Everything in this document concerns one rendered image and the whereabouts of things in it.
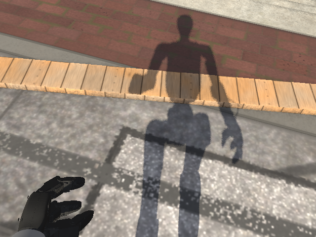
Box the robot left hand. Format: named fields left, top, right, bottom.
left=18, top=176, right=94, bottom=237

